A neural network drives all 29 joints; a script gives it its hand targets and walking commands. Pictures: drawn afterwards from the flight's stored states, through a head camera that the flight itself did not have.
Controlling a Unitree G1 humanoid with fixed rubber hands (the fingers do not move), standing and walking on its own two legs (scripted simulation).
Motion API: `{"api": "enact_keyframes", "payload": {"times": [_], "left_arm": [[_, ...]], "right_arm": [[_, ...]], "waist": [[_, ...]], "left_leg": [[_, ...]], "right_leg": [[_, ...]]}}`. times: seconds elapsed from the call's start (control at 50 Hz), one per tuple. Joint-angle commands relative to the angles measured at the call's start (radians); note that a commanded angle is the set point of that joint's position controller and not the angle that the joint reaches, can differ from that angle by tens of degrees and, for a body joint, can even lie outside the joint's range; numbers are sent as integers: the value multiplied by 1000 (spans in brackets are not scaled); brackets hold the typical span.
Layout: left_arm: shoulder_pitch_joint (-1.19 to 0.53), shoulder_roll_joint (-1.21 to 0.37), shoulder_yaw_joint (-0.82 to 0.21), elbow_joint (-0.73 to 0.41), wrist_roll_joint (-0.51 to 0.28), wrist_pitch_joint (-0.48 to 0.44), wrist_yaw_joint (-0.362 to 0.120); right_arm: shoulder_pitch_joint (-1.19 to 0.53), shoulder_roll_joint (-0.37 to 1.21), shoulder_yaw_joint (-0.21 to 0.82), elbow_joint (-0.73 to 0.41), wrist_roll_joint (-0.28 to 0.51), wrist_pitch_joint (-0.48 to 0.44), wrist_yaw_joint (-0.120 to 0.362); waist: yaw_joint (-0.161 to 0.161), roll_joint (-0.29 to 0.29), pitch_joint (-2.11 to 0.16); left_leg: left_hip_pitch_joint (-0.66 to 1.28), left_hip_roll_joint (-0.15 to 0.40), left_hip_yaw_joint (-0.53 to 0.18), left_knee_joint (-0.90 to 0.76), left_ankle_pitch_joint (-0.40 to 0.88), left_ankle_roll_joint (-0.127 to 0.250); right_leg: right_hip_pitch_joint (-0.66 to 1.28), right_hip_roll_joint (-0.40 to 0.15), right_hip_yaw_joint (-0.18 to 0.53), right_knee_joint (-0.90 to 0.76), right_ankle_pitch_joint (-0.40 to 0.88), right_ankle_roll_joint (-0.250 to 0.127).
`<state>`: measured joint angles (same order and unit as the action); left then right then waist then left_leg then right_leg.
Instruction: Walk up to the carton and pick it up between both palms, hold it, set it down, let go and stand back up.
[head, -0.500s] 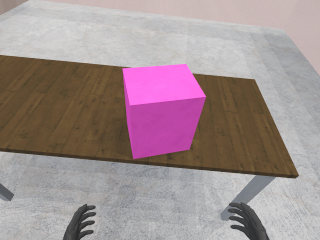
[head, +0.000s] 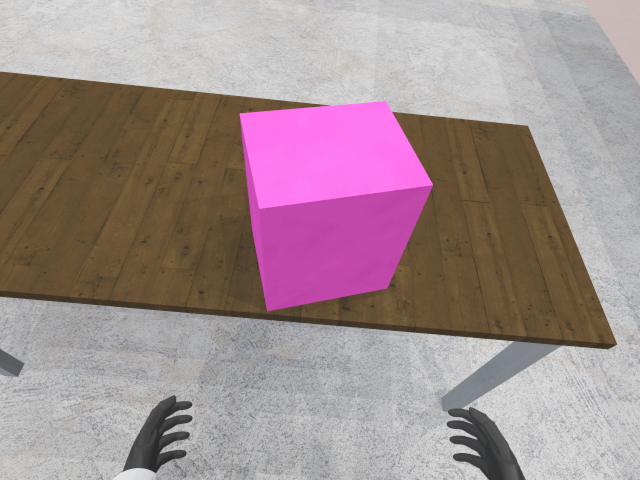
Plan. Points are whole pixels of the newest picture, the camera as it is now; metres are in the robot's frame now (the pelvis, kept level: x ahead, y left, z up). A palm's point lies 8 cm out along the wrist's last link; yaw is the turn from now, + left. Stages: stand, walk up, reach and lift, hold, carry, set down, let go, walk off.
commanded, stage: let go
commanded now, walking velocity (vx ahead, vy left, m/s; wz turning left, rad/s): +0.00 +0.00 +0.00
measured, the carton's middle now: (323, 212) +0.50 +0.01 +0.01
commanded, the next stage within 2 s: stand in 0.16 s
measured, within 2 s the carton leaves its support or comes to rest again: neither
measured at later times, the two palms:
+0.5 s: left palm out of the picture +0.14 +0.27 -0.09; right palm out of the picture +0.15 -0.26 -0.07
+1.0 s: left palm out of the picture +0.07 +0.26 -0.12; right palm out of the picture +0.11 -0.27 -0.09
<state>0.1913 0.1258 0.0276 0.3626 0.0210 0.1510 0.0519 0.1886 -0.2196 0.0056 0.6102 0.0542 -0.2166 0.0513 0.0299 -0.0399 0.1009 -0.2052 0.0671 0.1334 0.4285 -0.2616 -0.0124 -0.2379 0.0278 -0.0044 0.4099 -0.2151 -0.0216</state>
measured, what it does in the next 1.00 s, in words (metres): stands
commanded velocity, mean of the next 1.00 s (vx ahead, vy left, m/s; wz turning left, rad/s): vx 0.00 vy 0.00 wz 0.00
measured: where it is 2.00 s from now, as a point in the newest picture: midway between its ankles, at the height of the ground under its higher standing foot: outside the picture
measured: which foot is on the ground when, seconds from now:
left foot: down 0.00-1.00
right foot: down 0.00-1.00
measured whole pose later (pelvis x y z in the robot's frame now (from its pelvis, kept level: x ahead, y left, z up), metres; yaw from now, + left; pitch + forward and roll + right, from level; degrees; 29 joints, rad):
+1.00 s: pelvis -0.01 +0.00 +0.00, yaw +0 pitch +1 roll +0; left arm 0.24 0.27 0.05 0.81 0.02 -0.03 -0.01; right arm 0.19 -0.28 -0.02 0.85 -0.03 -0.05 0.01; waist 0.03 -0.04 -0.04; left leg -0.21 0.07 0.12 0.45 -0.26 -0.01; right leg -0.24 0.03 -0.01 0.43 -0.21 -0.02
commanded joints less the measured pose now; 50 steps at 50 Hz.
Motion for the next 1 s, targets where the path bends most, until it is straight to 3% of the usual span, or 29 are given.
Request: {"api": "enact_keyframes", "payload": {"times": [0.0,0.1,0.12,0.16,0.2,0.22,0.24,0.26,0.3,0.4,0.44,0.48,0.5,0.6,0.62,0.68,0.74,0.98], "left_arm": [[59,153,42,0,34,-89,-34],[41,166,37,-31,29,-122,-38],[25,337,96,123,45,-152,-41],[17,283,83,140,23,-158,-42],[18,298,93,162,27,-169,-45],[13,294,88,172,30,-175,-46],[-11,296,87,179,32,-179,-48],[-14,283,77,199,30,-179,-46],[-25,304,77,235,28,-190,-47],[-33,334,84,292,34,-205,-50],[-28,350,85,320,30,-210,-51],[-31,350,85,330,31,-215,-51],[-25,358,86,341,31,-215,-51],[-14,371,82,376,27,-222,-57],[-17,365,79,379,26,-222,-58],[-22,384,83,397,26,-222,-56],[-26,390,78,409,28,-227,-56],[-9,389,61,471,18,-226,-51]], "right_arm": [[24,-117,-33,44,13,-120,-33],[-5,-113,-37,56,23,-180,-37],[19,-307,-91,83,-90,3,-71],[11,-284,-100,60,-108,99,-77],[16,-263,-98,55,-105,125,-79],[26,-272,-97,53,-102,129,-79],[23,-274,-99,55,-98,134,-75],[27,-283,-102,62,-96,136,-74],[24,-274,-100,81,-99,142,-68],[2,-277,-98,95,-108,146,-61],[7,-297,-106,101,-112,147,-57],[6,-296,-104,102,-109,147,-55],[3,-306,-108,107,-115,146,-56],[-6,-319,-108,111,-112,148,-50],[-10,-315,-105,118,-113,146,-49],[-17,-310,-103,129,-108,149,-50],[-15,-306,-101,139,-102,148,-50],[-14,-304,-96,192,-85,156,-58]], "waist": [[-12,55,-300],[-12,71,-337],[5,-92,-454],[-6,-42,-436],[-8,-37,-413],[-14,14,-401],[-21,-11,-397],[-28,12,-361],[-26,6,-301],[-29,21,-209],[-31,54,-189],[-32,26,-172],[-31,52,-164],[-24,49,-149],[-22,27,-150],[-31,65,-144],[-36,57,-153],[-33,76,-206]], "left_leg": [[234,-85,-66,27,497,-20],[236,-85,-81,55,590,-26],[168,69,-101,98,647,29],[121,65,-91,98,539,39],[106,62,-95,64,442,39],[114,62,-91,59,422,42],[139,73,-97,48,377,40],[138,77,-99,41,348,45],[113,76,-108,26,268,49],[51,85,-126,-24,159,57],[46,86,-124,-32,149,62],[30,88,-135,-36,138,64],[26,85,-134,-44,110,68],[24,80,-137,-56,57,67],[14,80,-141,-60,48,68],[21,79,-139,-60,37,64],[30,75,-141,-60,42,62],[65,84,-137,-45,193,62]], "right_leg": [[180,-17,29,-38,618,10],[176,-5,24,-28,650,7],[195,-130,56,101,623,-26],[227,-129,66,105,577,-32],[226,-134,69,101,504,-23],[213,-138,76,90,459,-19],[169,-134,62,78,378,-13],[130,-132,69,59,333,-15],[81,-138,75,34,254,-8],[31,-140,87,-4,175,-9],[24,-146,97,-15,174,-15],[15,-141,95,-27,151,-15],[10,-141,102,-36,130,-15],[-13,-135,115,-61,54,-14],[-3,-136,109,-60,61,-12],[-7,-137,121,-71,43,-11],[-6,-140,128,-68,52,-16],[77,-143,112,-30,260,-15]]}}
